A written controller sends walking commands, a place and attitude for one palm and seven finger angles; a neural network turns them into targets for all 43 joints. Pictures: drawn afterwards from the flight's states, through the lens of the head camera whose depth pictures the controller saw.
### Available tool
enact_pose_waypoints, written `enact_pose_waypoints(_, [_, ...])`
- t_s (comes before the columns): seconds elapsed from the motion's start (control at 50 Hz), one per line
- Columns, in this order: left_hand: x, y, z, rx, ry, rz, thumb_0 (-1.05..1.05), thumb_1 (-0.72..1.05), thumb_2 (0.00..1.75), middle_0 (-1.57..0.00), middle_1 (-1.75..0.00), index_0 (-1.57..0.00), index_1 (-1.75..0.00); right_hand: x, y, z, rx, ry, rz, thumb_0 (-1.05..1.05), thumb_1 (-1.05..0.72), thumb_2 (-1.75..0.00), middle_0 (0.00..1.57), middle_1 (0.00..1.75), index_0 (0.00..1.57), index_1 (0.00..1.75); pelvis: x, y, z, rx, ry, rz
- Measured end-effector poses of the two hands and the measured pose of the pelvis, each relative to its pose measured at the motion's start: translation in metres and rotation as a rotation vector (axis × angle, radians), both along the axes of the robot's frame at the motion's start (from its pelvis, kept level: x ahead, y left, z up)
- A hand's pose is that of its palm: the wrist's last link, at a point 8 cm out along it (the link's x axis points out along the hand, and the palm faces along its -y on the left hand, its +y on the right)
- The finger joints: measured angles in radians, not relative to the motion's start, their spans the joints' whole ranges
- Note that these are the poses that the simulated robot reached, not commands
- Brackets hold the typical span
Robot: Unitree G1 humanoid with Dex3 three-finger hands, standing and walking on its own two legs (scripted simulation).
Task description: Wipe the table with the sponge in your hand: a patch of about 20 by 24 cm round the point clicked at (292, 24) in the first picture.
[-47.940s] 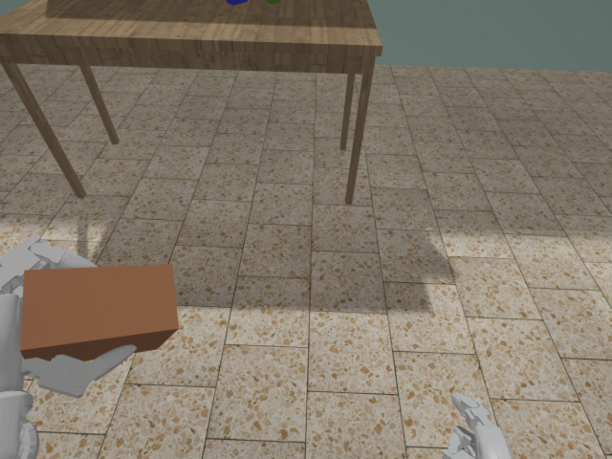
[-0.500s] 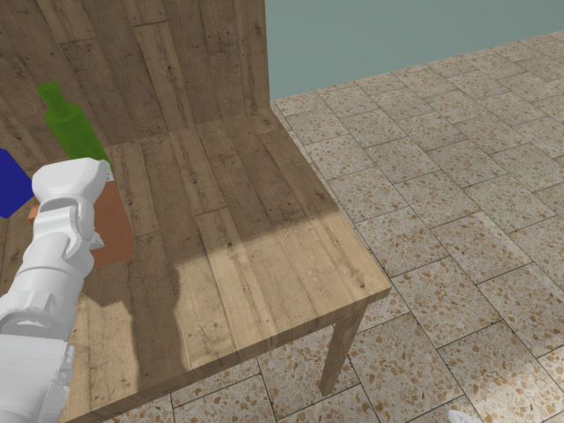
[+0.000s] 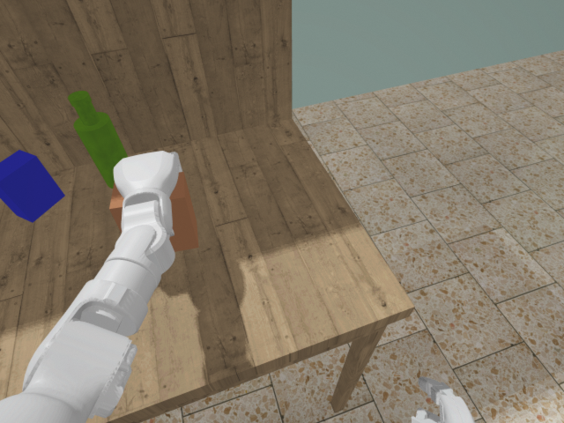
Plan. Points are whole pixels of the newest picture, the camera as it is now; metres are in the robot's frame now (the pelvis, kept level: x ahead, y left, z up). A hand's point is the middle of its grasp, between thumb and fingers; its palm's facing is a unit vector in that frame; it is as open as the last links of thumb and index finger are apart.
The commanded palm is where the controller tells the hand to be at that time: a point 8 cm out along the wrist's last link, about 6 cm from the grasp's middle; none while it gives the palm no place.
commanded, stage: slide across to the middle lane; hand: left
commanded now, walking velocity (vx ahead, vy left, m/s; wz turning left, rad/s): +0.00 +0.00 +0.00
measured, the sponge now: (161, 224) +0.41 +0.24 +0.04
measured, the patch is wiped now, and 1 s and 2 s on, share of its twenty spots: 0.40 0.60 0.85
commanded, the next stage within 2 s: wipe back along the middle lane in 0.06 s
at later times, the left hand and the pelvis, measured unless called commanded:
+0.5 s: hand (171, 212) +0.39 +0.21 +0.08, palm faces +0.00 -0.04 -1.00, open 10.3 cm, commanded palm +0.35 +0.20 +0.11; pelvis +0.01 -0.03 +0.00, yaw -1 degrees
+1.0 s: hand (175, 232) +0.36 +0.19 +0.08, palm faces +0.03 -0.04 -1.00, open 10.3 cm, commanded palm +0.31 +0.18 +0.11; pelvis +0.00 -0.03 +0.00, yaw -1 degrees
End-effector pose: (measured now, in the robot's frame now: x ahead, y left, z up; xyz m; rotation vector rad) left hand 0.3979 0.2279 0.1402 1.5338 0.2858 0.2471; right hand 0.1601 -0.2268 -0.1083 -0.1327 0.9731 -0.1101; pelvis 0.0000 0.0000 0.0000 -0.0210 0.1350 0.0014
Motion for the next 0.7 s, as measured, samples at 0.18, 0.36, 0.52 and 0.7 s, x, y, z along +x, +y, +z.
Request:
enact_pose_waypoints(0.18, [0.007,-0.01,-0.004,0.015,0.027,0.044,0.0,-0.55,1.08,-0.71,-1.36,-0.73,-1.37,0.001,-0.018,-0.001,-0.011,0.033,-0.008,0.01,-0.9,-0.9,0.2,0.3,0.2,0.29,0.007,-0.012,0.001,0.004,-0.001,-0.003])
enact_pose_waypoints(0.36, [-0.004,-0.019,-0.004,0.0,0.003,0.043,0.0,-0.53,1.08,-0.69,-1.38,-0.71,-1.39,-0.003,-0.043,0.0,-0.023,0.046,-0.037,0.01,-0.91,-0.9,0.2,0.3,0.2,0.29,0.012,-0.024,0.002,0.008,-0.015,-0.015])
enact_pose_waypoints(0.52, [-0.026,-0.026,-0.004,-0.012,-0.023,0.049,0.0,-0.51,1.07,-0.67,-1.4,-0.69,-1.41,0.01,-0.051,0.01,-0.018,-0.013,-0.032,0.01,-0.91,-0.9,0.2,0.3,0.19,0.29,0.009,-0.03,0.003,0.012,-0.042,-0.019])
enact_pose_waypoints(0.7, [-0.041,-0.034,-0.005,-0.011,-0.011,0.057,0.0,-0.51,1.07,-0.66,-1.4,-0.68,-1.41,0.026,-0.041,0.02,0.003,-0.087,-0.005,0.01,-0.91,-0.9,0.2,0.3,0.19,0.29,0.0,-0.032,0.003,0.016,-0.057,-0.016])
